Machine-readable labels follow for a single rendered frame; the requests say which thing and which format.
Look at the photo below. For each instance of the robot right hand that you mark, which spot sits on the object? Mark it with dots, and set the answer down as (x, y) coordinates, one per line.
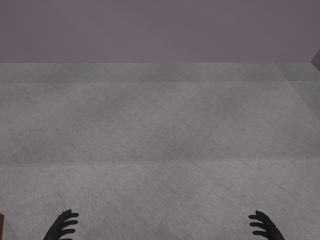
(271, 231)

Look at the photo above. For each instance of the robot left hand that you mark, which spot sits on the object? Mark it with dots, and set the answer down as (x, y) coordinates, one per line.
(55, 232)

